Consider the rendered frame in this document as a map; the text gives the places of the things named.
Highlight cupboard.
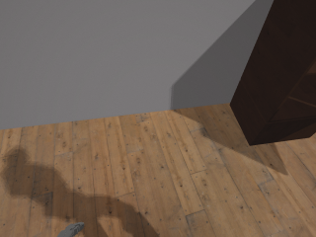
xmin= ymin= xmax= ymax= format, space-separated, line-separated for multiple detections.
xmin=229 ymin=0 xmax=316 ymax=146

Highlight robot left hand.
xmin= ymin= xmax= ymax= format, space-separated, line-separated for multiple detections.
xmin=57 ymin=222 xmax=85 ymax=237

